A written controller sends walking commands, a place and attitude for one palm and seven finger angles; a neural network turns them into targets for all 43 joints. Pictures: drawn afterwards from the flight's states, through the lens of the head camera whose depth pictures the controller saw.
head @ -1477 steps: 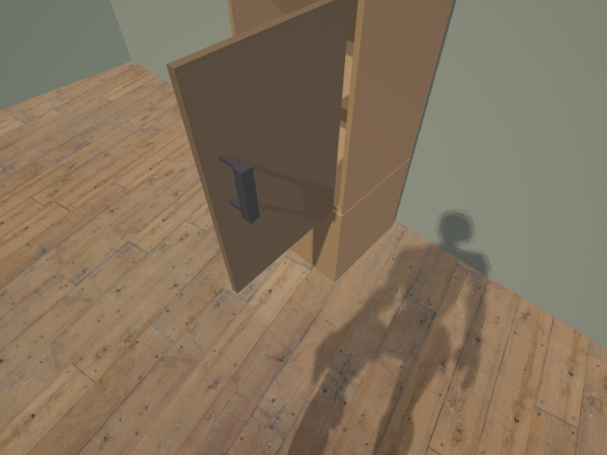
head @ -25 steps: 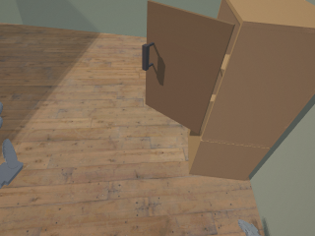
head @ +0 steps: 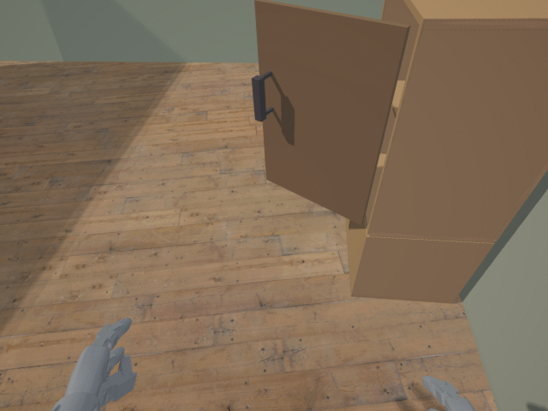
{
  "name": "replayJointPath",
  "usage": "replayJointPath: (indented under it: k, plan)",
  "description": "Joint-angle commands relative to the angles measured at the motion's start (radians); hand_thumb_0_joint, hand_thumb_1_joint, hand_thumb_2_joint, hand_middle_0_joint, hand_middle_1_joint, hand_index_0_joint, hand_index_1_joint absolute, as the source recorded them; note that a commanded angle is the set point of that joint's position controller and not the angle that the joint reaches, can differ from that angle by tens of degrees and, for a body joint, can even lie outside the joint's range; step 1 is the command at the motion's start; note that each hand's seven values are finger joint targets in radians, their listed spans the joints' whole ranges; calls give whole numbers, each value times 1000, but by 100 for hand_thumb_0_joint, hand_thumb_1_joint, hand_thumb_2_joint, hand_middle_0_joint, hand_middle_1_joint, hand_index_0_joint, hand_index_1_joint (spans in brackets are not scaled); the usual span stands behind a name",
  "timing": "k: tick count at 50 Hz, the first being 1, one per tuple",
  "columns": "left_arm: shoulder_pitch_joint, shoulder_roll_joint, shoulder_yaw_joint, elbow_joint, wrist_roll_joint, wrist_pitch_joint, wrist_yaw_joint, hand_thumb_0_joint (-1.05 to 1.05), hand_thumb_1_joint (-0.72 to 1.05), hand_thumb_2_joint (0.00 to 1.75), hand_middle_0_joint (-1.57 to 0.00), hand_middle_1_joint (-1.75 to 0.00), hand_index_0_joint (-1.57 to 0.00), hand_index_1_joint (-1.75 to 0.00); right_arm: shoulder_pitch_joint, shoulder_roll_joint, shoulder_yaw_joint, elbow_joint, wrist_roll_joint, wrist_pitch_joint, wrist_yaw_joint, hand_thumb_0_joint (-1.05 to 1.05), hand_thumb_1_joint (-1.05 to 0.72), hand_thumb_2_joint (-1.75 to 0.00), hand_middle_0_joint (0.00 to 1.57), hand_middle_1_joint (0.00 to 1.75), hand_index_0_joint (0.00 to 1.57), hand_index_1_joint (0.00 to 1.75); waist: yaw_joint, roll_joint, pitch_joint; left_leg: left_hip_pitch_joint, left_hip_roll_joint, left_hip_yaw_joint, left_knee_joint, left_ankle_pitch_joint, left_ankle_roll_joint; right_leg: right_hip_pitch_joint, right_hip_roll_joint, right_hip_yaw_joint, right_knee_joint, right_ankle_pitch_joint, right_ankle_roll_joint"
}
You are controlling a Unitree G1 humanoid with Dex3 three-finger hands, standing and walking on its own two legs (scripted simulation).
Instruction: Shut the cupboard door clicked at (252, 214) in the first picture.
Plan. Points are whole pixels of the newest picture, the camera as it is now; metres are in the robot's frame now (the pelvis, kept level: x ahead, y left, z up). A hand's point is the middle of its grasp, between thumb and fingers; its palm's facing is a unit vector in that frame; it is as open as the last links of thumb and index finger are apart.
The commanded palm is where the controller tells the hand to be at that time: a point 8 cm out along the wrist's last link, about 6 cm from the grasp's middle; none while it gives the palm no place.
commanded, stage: let the arm hang, fingers relaxed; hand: left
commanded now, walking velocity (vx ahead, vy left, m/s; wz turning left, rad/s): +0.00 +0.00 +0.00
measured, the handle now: (264, 96) +0.93 +0.08 +0.02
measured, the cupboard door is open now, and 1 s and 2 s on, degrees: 58 58 58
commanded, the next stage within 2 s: look to check the result in 0.94 s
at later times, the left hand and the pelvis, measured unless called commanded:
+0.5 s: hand out of the picture -0.08 +0.18 -0.16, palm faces +0.02 -0.98 -0.20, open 7.3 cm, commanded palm none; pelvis -0.02 +0.00 +0.01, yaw +0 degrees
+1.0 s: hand out of the picture -0.03 +0.16 -0.17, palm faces +0.01 -0.99 -0.17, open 7.4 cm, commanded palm none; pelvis -0.01 +0.00 +0.01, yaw -1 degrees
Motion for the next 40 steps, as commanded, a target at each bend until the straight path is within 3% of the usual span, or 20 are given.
replayJointPath:
  k: [1,3,7,8,12,14,20,22,27,40]
  plan:
    - [-8,68,-42,192,-2,-8,-2,0,90,90,-20,-30,-20,-30,35,-77,-20,-20,-13,12,-10,0,-90,-90,20,30,20,30,-14,-164,65,42,103,-146,-160,143,-5,-32,-91,122,-140,61,-47]
    - [2,74,-49,309,-3,-4,1,0,90,90,-20,-30,-20,-30,33,-77,-12,28,-13,20,-12,0,-90,-90,20,30,20,30,-1,-73,86,11,106,-158,-215,61,-3,13,-70,121,-165,9,-35]
    - [58,11,-38,490,-5,-14,4,0,90,90,-20,-30,-20,-30,78,-20,-10,130,-13,15,-30,0,-90,-90,20,30,20,30,6,85,50,22,96,-138,-252,7,-8,86,-70,114,-201,63,-45]
    - [67,18,-38,517,-6,-16,6,0,90,90,-20,-30,-20,-30,95,-23,-12,144,-8,16,-32,0,-90,-90,20,30,20,30,9,94,48,25,99,-140,-249,18,-7,107,-69,108,-208,77,-47]
    - [83,1,-53,619,-12,-22,5,0,90,90,-20,-30,-20,-30,157,4,-13,217,-1,16,-41,0,-90,-90,20,30,20,30,2,37,73,45,101,-134,-263,11,-9,95,-76,111,-240,84,-50]
    - [91,-9,-59,656,-12,-24,7,0,90,90,-20,-30,-20,-30,185,11,-15,243,3,18,-45,0,-90,-90,20,30,20,30,-4,-29,103,60,108,-130,-260,30,-7,70,-79,107,-255,76,-49]
    - [131,-42,-67,727,-14,-23,14,0,90,90,-20,-30,-20,-30,238,40,-13,298,5,18,-53,0,-90,-90,20,30,20,30,-5,-76,121,78,113,-127,-274,26,-2,54,-74,98,-253,62,-43]
    - [133,-54,-67,736,-11,-19,17,0,90,90,-20,-30,-20,-30,251,45,-14,310,3,21,-54,0,-90,-90,20,30,20,30,-9,-76,164,57,117,-136,-294,-30,-1,25,-66,98,-250,29,-40]
    - [154,-75,-65,744,-7,-16,21,0,90,90,-20,-30,-20,-30,258,58,-18,319,1,20,-54,0,-90,-90,20,30,20,30,-5,-60,169,34,119,-152,-317,-88,4,14,-57,97,-230,21,-35]
    - [135,-74,-60,725,-5,-29,22,0,90,90,-20,-30,-20,-30,245,78,-22,315,2,13,-50,0,-90,-90,20,30,20,30,-9,-68,177,57,102,-121,-288,-8,-4,-11,-70,109,-242,46,-35]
